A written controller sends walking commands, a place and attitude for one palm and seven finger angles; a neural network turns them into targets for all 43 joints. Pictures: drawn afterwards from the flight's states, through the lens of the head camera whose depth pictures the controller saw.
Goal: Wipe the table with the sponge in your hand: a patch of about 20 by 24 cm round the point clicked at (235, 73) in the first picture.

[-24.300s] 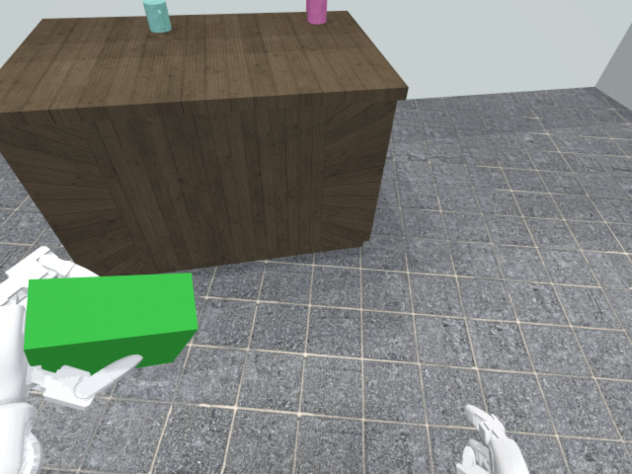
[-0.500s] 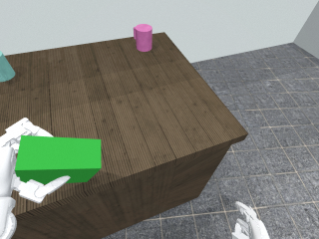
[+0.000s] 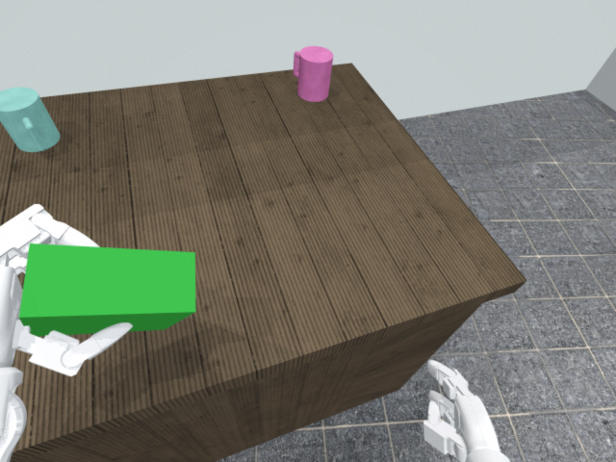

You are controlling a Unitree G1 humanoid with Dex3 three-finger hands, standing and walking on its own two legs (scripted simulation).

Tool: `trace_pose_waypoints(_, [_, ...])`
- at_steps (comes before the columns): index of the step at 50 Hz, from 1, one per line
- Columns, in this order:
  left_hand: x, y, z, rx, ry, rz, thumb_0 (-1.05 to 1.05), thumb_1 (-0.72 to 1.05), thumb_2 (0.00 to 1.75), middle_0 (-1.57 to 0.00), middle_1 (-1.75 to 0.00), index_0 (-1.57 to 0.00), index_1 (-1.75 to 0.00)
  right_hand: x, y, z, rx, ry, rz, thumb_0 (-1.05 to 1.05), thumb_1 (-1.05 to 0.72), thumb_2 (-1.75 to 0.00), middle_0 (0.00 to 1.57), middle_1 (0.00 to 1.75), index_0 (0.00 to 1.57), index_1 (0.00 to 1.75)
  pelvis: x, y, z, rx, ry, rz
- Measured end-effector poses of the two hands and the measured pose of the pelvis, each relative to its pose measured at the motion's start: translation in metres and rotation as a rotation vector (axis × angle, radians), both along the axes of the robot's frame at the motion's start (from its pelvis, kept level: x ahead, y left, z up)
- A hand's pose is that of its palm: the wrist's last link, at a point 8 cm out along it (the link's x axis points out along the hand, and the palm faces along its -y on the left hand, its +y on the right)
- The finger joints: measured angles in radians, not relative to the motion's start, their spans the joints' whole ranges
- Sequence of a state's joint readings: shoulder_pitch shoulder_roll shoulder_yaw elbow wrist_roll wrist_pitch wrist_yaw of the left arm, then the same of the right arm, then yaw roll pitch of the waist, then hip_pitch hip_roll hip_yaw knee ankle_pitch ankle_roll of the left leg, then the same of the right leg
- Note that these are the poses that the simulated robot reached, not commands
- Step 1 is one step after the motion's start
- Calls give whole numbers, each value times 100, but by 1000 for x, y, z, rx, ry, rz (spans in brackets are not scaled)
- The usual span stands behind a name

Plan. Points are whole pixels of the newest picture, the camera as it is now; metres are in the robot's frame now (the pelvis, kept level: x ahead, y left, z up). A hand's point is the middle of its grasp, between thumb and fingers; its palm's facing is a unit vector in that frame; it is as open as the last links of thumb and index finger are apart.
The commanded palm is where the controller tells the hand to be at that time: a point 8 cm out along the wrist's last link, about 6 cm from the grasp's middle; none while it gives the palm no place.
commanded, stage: look again from close up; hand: left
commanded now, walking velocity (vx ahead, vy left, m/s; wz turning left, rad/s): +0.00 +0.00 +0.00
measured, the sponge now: (135, 295) +0.24 +0.21 +0.13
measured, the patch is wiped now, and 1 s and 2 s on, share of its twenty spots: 0.00 0.00 0.00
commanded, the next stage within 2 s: come to a stop and stand still in 0.38 s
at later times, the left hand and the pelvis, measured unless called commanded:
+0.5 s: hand (100, 311) +0.21 +0.22 +0.15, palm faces +0.35 -0.85 -0.40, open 10.0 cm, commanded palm +0.15 +0.26 +0.17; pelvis -0.01 -0.02 +0.00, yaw +0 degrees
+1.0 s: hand (102, 318) +0.21 +0.22 +0.15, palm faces +0.29 -0.88 -0.39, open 10.0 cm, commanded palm +0.15 +0.27 +0.17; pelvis -0.01 -0.01 +0.00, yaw +0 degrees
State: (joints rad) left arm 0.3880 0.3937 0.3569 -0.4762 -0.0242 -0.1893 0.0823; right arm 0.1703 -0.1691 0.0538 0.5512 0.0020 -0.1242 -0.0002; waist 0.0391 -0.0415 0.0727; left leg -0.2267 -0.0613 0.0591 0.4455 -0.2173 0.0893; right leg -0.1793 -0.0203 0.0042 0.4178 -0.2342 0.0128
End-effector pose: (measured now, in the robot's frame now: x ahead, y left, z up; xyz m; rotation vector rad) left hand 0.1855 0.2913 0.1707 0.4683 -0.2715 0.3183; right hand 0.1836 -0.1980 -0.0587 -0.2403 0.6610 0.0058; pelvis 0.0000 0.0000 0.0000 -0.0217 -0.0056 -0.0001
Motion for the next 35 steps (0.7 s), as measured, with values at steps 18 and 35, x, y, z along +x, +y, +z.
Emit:
trace_pose_waypoints(18, [-11,-20,-3,-10,51,9,0,-49,103,-76,-135,-75,-135,-23,-40,-6,-24,43,-81,1,-90,-90,20,30,20,30,-4,-17,3,-6,1,5])
trace_pose_waypoints(35, [-14,-33,-4,-23,62,3,0,-49,103,-76,-135,-75,-135,-25,-55,-3,-23,12,-103,1,-90,-90,20,30,20,30,-8,-27,3,-7,1,0])
